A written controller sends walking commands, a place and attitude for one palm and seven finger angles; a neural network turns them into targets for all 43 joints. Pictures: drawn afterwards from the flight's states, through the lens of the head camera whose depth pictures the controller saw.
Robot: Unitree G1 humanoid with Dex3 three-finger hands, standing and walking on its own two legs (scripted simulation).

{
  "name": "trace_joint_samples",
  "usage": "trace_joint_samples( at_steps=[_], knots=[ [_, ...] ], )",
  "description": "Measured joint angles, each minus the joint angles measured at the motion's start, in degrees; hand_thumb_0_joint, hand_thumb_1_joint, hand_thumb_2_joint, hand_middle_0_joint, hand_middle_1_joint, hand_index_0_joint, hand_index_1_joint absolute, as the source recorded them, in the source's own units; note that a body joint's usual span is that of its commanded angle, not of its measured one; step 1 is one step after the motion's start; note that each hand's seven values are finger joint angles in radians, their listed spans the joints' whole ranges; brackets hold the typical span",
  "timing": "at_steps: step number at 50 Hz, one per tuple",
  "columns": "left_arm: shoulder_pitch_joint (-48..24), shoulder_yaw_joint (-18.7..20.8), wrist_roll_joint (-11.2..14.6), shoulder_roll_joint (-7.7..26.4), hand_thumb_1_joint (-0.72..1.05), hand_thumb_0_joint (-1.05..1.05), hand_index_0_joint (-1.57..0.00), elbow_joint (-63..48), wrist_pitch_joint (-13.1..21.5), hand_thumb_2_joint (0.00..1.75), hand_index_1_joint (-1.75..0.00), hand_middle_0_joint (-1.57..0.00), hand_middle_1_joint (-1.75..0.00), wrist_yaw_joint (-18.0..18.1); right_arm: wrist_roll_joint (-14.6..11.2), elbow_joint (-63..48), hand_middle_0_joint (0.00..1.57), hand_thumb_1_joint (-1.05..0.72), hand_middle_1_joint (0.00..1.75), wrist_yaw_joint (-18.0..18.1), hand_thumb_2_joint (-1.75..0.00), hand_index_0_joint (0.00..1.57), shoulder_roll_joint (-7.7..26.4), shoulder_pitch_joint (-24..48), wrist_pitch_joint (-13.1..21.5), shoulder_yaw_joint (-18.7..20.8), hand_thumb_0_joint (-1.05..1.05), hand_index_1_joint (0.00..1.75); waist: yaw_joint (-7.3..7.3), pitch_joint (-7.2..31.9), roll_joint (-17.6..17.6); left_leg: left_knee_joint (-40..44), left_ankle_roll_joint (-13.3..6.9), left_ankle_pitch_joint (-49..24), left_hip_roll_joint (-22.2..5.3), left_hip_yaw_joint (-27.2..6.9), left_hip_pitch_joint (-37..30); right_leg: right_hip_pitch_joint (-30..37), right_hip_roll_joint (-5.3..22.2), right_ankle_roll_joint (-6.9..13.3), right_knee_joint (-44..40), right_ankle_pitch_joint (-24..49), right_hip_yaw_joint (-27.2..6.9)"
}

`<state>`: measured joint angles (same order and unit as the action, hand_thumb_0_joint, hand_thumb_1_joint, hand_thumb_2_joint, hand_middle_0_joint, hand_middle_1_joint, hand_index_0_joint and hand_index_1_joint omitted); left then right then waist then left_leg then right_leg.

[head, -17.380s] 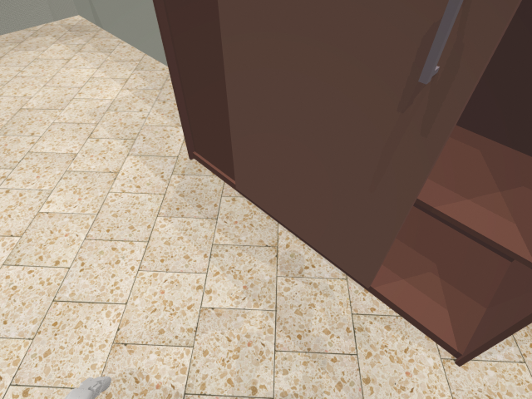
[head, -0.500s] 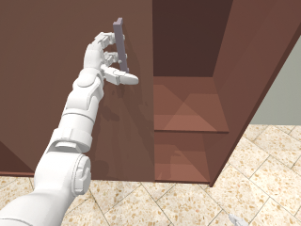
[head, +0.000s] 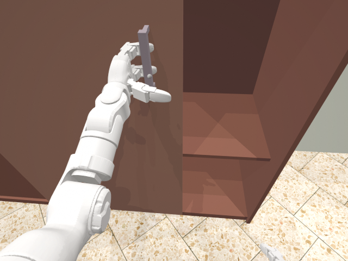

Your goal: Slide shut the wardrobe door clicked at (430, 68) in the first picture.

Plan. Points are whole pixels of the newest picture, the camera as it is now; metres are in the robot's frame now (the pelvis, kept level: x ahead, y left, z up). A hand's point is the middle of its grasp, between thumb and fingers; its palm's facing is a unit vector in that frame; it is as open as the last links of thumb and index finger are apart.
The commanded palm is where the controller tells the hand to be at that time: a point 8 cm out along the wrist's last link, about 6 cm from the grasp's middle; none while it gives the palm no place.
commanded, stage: slide the fingers in behind the handle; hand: left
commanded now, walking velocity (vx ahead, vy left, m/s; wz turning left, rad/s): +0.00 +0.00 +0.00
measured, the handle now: (148, 64) +0.51 +0.08 +0.23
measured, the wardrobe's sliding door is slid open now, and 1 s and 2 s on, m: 0.37 0.37 0.37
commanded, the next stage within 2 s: grip the handle and tug to test in 0.72 s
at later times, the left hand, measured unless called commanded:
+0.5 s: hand (154, 76) +0.44 +0.06 +0.23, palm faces -0.04 -1.00 -0.02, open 14.5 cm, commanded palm +0.42 +0.10 +0.23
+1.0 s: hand (155, 75) +0.44 +0.06 +0.23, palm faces -0.03 -1.00 -0.03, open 13.8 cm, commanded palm +0.42 +0.10 +0.23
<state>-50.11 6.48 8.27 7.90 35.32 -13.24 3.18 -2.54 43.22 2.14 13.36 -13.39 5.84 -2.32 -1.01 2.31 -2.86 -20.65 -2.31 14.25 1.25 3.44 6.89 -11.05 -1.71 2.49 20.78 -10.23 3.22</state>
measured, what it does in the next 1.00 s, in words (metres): stands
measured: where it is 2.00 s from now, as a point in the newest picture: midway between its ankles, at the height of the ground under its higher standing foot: outside the picture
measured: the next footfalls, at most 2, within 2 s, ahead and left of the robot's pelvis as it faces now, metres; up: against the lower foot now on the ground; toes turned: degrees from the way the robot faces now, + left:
none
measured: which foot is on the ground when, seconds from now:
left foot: down 0.00-1.00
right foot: down 0.00-1.00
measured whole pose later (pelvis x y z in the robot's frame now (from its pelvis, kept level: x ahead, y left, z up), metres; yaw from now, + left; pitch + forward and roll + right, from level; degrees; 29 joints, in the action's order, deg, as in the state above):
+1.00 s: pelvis +0.00 +0.00 +0.00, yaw +1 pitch +1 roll +0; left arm -52.7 3.2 8.0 5.5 36.7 -13.8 6.2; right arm -2.2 44.1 1.7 12.7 -13.4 4.8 -2.0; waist -0.6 2.2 -2.6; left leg -21.5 -2.5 14.7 1.8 2.6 7.5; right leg -11.4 -1.0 2.2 21.7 -11.0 4.0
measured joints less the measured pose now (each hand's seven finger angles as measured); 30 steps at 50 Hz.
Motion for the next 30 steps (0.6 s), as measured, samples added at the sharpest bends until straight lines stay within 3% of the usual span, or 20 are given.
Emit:
trace_joint_samples(
  at_steps=[16, 30],
  knots=[
    [-2.0, -2.7, 0.3, -1.5, -0.5, -0.01, -0.2, 0.7, -0.9, 0.3, -1.18, -0.25, -1.18, 1.6, 0.1, 0.8, 0.2, -0.91, 0.3, -0.1, -0.9, 0.2, 0.0, 0.7, 0.0, 0.2, 0.01, 0.3, 0.56, -0.2, 0.1, -0.7, 0.0, 0.2, 0.3, -1.0, 0.6, -0.2, 0.4, -0.1, 0.6, -0.6, 1.0],
    [-0.8, -2.4, 0.1, -1.9, -0.5, -0.01, -0.19, -0.1, -0.2, 0.3, -1.17, -0.25, -1.19, 1.8, 0.2, 0.3, 0.2, -0.91, 0.3, -0.6, -0.9, 0.2, -0.5, 0.6, -0.7, 0.1, 0.01, 0.3, 0.24, 0.0, 0.2, -0.6, -0.2, 0.6, 0.3, -0.5, 0.0, 0.1, 0.4, -0.2, 0.8, -0.9, 0.5]
  ],
)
